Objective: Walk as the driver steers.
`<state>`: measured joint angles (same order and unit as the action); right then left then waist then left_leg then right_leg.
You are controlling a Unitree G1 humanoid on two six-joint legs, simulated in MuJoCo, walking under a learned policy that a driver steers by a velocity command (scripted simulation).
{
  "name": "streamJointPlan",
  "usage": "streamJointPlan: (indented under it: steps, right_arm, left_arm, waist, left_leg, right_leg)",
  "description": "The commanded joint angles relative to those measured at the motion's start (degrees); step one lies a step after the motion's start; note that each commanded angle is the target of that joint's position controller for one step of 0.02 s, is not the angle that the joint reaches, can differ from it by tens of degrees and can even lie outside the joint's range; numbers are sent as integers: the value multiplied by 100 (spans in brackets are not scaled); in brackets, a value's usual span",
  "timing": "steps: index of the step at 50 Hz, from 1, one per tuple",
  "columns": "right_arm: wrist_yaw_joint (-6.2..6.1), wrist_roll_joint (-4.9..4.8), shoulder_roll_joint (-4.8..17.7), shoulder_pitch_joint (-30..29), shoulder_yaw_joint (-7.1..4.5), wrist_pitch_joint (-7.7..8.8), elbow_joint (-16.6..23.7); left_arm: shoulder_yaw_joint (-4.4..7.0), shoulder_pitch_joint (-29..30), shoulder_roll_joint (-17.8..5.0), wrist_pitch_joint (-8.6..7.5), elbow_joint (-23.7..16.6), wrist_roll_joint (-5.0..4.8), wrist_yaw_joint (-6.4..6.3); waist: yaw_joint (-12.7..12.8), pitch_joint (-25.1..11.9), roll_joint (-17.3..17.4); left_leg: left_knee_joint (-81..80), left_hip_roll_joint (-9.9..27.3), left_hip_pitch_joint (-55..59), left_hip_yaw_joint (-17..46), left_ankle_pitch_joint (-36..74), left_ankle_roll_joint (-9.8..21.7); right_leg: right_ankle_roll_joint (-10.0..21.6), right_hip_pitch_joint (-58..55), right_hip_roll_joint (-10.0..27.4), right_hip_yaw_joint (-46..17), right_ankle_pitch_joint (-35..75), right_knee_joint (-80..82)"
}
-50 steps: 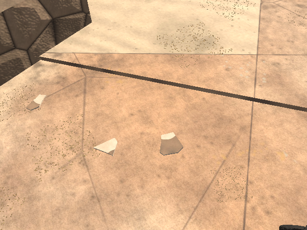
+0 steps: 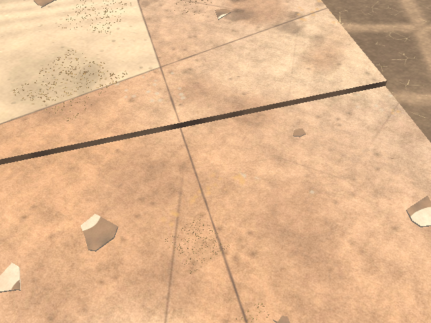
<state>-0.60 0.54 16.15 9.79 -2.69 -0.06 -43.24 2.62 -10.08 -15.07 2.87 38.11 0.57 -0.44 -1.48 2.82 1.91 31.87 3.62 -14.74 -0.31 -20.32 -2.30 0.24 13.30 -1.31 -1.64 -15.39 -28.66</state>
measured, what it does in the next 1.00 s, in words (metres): walks ahead: left foot, then right foot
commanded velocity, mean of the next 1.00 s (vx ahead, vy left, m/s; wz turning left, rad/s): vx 0.28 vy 0.00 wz -0.04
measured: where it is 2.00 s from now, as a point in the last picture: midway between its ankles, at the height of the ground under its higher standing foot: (191, 205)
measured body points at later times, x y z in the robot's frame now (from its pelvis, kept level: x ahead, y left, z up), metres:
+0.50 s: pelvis +0.05 +0.02 +0.00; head +0.06 +0.04 +0.45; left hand +0.12 +0.30 -0.13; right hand +0.16 -0.26 -0.10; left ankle +0.06 +0.12 -0.74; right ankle -0.01 -0.12 -0.74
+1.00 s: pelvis +0.29 +0.03 -0.02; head +0.33 +0.04 +0.43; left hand +0.56 +0.23 -0.08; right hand +0.22 -0.25 -0.14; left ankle +0.07 +0.13 -0.73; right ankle +0.44 -0.06 -0.74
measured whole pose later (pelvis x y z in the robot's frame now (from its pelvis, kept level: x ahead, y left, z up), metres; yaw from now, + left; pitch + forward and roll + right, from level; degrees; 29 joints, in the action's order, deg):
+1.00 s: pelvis +0.29 +0.03 -0.02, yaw +1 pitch +2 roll +0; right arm -0.9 -0.4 15.8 27.8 -1.6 2.5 -53.8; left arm 1.3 1.9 -13.5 -5.3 36.0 -1.2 3.3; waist -5.1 2.6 -1.2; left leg 16.1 -1.1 10.4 -1.0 -26.7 2.2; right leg 5.1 29.6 -1.1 3.3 -0.1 -27.6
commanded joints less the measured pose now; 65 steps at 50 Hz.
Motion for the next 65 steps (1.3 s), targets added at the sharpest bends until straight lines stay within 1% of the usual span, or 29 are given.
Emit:
streamJointPlan:
  steps: [1, 3, 6, 11, 13, 16, 18, 21, 24, 25, 26, 27, 28, 30, 33, 36, 40, 46, 48, 50, 51, 52, 53, 54, 55, 56, 57, 60, 65]
  right_arm:
    - [-32, 58, 567, -181, -81, 109, 381]
    - [-69, 89, 630, -143, -80, 66, 278]
    - [-19, 18, 681, 21, -77, 86, 96]
    - [-48, 18, 641, 93, -63, 128, -181]
    - [-78, -12, 583, 144, -49, 113, -287]
    - [-90, -126, 571, -215, -55, 203, -119]
    - [-30, -210, 630, -400, -85, 357, 13]
    - [140, -272, 614, -282, -76, 540, -38]
    - [227, -157, 560, 879, -116, 578, -634]
    - [209, -158, 674, 1406, -172, 556, -802]
    - [149, -142, 1177, 1959, -275, 561, -808]
    - [206, -76, 1553, 2035, -333, 605, -754]
    - [199, -82, 1191, 1525, -225, 649, -605]
    - [176, -67, 871, 1037, -127, 666, -448]
    - [166, -39, 648, 1116, -28, 618, -467]
    - [120, -61, 713, 1345, -22, 563, -555]
    - [2, -70, 779, 1518, -6, 477, -625]
    - [-33, -140, 899, 1785, -73, 386, -806]
    - [-62, -113, 1059, 1677, -141, 341, -773]
    - [-82, -48, 1061, 1460, -130, 260, -676]
    - [-84, 54, 694, 1612, -22, 297, -488]
    - [8, -26, 40, 2358, 165, 423, -548]
    - [76, -200, 782, 1651, -9, 548, -467]
    - [109, -326, 914, 1088, -60, 624, -267]
    - [75, -286, 792, 820, -39, 669, -204]
    - [57, -211, 749, 789, -70, 650, -212]
    - [61, -187, 670, 979, -70, 590, -256]
    - [29, -140, 419, 1041, -14, 412, -230]
    - [76, -124, 358, 58, 38, 423, 93]
  left_arm:
    - [91, 333, -566, -219, -388, 116, 28]
    - [126, 325, -723, -291, -311, 59, 27]
    - [51, 129, -574, -287, -210, 80, 17]
    - [59, 134, -577, -277, -121, 35, -3]
    - [85, 46, -622, -237, -49, 7, -30]
    - [218, -388, -1033, -220, 76, -77, -43]
    - [232, -618, -1023, -348, 172, -95, -59]
    - [234, -407, -941, -454, 140, -183, -49]
    - [230, 6, -896, -404, 63, -197, -5]
    - [151, 15, -637, -427, 46, -137, 8]
    - [11, 120, -186, -483, -114, -51, 24]
    - [95, 79, -446, -589, -331, -188, -25]
    - [182, -85, -766, -673, -233, -315, -27]
    - [207, -158, -793, -764, -53, -256, 18]
    - [214, -76, -638, -756, 5, -137, 114]
    - [158, 237, -440, -710, -137, -122, 150]
    - [31, 1098, -198, -778, -432, -163, 232]
    - [34, 1710, -328, -897, -687, -206, 408]
    - [144, 1223, -592, -886, -573, -178, 385]
    - [352, -487, -1018, -829, -96, -169, 256]
    - [444, -1470, -1413, -772, 140, -55, 169]
    - [402, -1457, -1405, -804, 224, -47, 231]
    - [288, -1182, -867, -793, 224, -124, 197]
    - [232, -714, -740, -785, 201, -144, 173]
    - [217, -378, -703, -803, 202, -116, 190]
    - [190, -188, -599, -837, 188, -50, 217]
    - [163, -99, -512, -870, 215, 6, 227]
    - [183, -90, -584, -984, 409, -83, 238]
    - [233, -334, -854, -991, 659, -31, 128]
  waist:
    - [0, -653, -1124]
    - [46, -500, -1095]
    - [65, -309, -617]
    - [84, -345, -330]
    - [132, -439, -442]
    - [422, 236, -1042]
    - [482, 434, -1284]
    - [314, 246, -995]
    - [-294, -280, -710]
    - [-490, -394, -450]
    - [-649, -499, 856]
    - [-576, -450, 1523]
    - [-349, 4, 799]
    - [-145, 297, 376]
    - [-101, 147, 398]
    - [-149, 82, 244]
    - [-368, 315, 252]
    - [-261, 445, 288]
    - [112, -69, 507]
    - [1001, -1194, 512]
    - [1126, -2106, -397]
    - [602, -2835, -1693]
    - [820, -2057, -1079]
    - [675, -1075, -796]
    - [462, -640, -229]
    - [275, -392, -199]
    - [83, -411, -345]
    - [-95, -222, -502]
    - [231, 73, -433]
  left_leg:
    - [-122, 26, -137, 84, 116, -118]
    - [-531, 52, 130, 162, 1093, -136]
    - [-625, 62, 316, 102, 1253, -40]
    - [-758, 75, 382, 122, 1453, -113]
    - [-500, -145, 282, -161, 607, -103]
    - [550, -346, -986, -333, -452, 100]
    - [1301, -73, -1654, 79, -935, 368]
    - [871, 126, -1620, 159, -897, 666]
    - [-295, -463, 1017, -457, 1007, 530]
    - [-390, -281, 1759, -134, 846, 557]
    - [-1394, 1005, 2291, 1848, -205, 1020]
    - [-2222, 1923, 2309, 4036, -1286, 1828]
    - [-2298, 1948, 2059, 3925, -1871, 1873]
    - [-2295, 1436, 1843, 2755, -1052, 1478]
    - [-2318, 933, 1713, 1519, 1198, 1209]
    - [-2318, 782, 1733, 903, 2756, 1239]
    - [-2551, 564, 1335, 406, 2858, 1102]
    - [-2170, 1009, 2122, 383, 3780, 1169]
    - [-1411, 1050, 2452, 346, 5709, 1077]
    - [666, 762, 1634, 150, 6302, 845]
    - [2608, 228, -68, -22, 3906, 676]
    - [4226, -833, -1792, 628, -1242, 473]
    - [4640, -475, -2364, 989, -1145, 540]
    - [4474, -186, -2535, 751, -584, 581]
    - [4143, 83, -2372, 601, -99, 561]
    - [3887, 245, -2168, 558, 187, 503]
    - [3788, 379, -1849, 604, 351, 461]
    - [3255, 557, -1795, 497, 501, 245]
    - [1459, 488, -2036, 340, 2227, 134]
  right_leg:
    - [912, -531, 1246, -1302, 1553, 848]
    - [587, -379, 952, -1104, 990, 831]
    - [352, -215, 676, -874, 715, 784]
    - [376, -375, 582, -749, 1319, 625]
    - [489, -418, 543, -821, -123, 813]
    - [1113, -270, 1290, -2118, -2781, 1678]
    - [1389, -438, 1755, -2749, -2596, 1906]
    - [1295, -748, 1731, -2317, -1646, 1802]
    - [882, 552, 973, -1066, -721, 1083]
    - [664, 1096, 695, -718, -648, 384]
    - [161, 1961, 24, 34, -944, -1630]
    - [41, 2893, -307, -182, -1911, -2990]
    - [136, 3342, 122, -562, -1563, -3624]
    - [268, 3487, 526, -395, -407, -3607]
    - [168, 3088, 707, -135, 490, -3173]
    - [-38, 3135, 671, 105, 936, -2620]
    - [-125, 2592, 483, 392, 1866, -1025]
    - [245, 2359, 243, 379, 1714, -24]
    - [484, 1607, -38, 517, 1288, -46]
    - [892, -914, 28, 419, 1555, 13]
    - [1339, -2989, 1282, -1187, 1248, -207]
    - [2178, -4155, 2440, -4019, 94, 590]
    - [1868, -3506, 2157, -3817, -545, 1061]
    - [1641, -2506, 1958, -2838, -267, 1275]
    - [1511, -1651, 1728, -2280, 296, 1492]
    - [1466, -1083, 1527, -1853, 882, 1654]
    - [1463, -728, 1400, -1591, 1099, 1839]
    - [1546, -124, 1333, -976, 1388, 2222]
    - [1247, -102, 1044, 85, 1708, 2385]
Velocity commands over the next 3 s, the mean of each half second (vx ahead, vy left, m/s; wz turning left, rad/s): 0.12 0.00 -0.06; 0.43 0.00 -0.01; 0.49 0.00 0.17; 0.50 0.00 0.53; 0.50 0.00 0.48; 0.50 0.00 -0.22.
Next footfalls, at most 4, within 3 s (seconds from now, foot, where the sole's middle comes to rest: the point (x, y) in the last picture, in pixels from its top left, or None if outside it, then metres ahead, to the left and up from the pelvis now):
0.50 left None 0.10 0.13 -0.77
1.00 right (253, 319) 0.48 -0.07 -0.77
1.54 left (170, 237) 0.76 0.19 -0.77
2.04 right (201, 163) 1.09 0.08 -0.77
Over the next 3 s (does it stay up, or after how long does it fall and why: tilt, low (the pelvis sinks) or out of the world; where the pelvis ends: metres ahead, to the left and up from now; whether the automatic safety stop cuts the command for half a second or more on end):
stays up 1.29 0.41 0.01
